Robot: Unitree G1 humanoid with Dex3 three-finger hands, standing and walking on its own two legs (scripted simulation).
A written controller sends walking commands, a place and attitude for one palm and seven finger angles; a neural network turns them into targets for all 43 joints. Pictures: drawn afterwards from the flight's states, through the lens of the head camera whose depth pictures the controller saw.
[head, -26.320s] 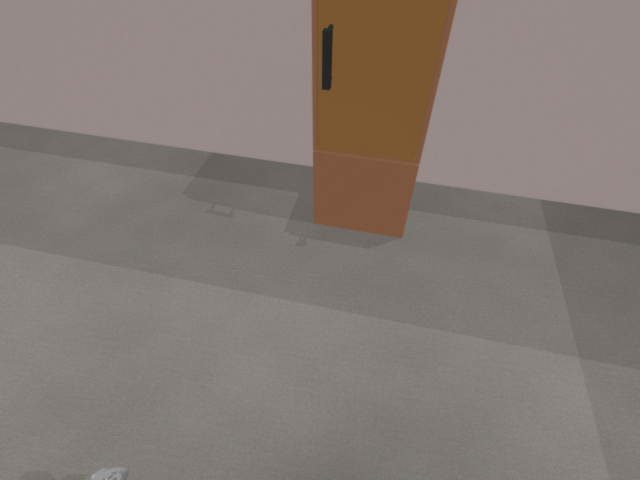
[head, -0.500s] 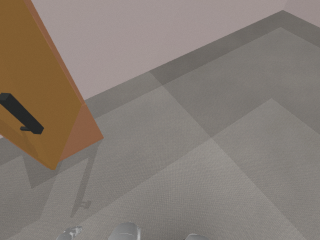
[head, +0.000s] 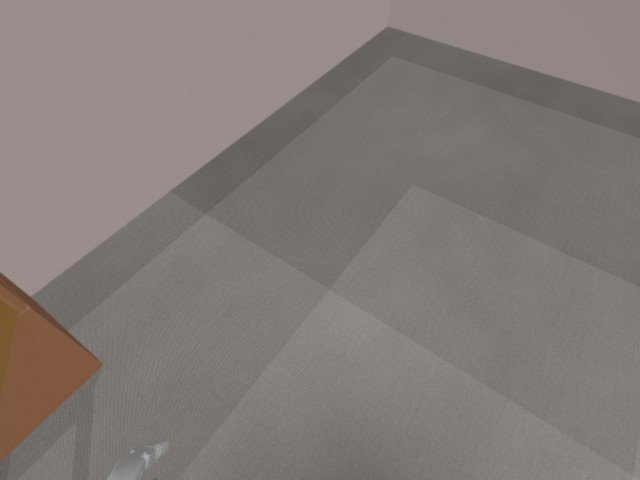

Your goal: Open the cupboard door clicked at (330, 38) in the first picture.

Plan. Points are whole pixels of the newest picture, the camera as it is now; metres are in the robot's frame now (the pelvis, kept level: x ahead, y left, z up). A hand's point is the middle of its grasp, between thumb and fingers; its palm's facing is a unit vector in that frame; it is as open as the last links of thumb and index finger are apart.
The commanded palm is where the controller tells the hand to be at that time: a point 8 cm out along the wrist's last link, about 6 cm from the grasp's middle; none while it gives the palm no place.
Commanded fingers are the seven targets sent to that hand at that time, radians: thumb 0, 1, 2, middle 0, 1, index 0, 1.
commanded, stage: walk to a spot facing it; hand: left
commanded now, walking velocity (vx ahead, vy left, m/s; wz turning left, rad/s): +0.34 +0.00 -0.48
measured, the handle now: out of the picture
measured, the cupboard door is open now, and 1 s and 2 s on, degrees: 51 51 51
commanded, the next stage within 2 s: turn to face it in 1.28 s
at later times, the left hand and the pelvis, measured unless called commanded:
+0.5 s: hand (233, 359) +0.31 +0.16 -0.15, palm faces -0.23 -0.96 -0.15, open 7.4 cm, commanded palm none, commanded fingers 0.00 0.90 0.90 -0.20 -0.30 -0.20 -0.30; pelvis +0.19 -0.01 +0.02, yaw -15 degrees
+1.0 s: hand (303, 281) +0.46 +0.05 -0.15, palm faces -0.27 -0.94 -0.22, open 7.2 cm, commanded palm none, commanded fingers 0.00 0.90 0.90 -0.20 -0.30 -0.20 -0.30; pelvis +0.39 -0.13 +0.02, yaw -19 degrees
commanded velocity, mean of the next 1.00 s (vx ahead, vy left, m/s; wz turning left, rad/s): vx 0.37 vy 0.00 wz -0.22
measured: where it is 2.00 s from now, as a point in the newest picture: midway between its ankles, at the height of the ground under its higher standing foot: (408, 317)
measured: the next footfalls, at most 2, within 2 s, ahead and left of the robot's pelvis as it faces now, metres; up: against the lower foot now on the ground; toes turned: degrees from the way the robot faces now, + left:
left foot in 0.30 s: +0.23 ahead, +0.11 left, +0.00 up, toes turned -4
right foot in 0.68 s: +0.35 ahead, -0.19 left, +0.00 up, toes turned -25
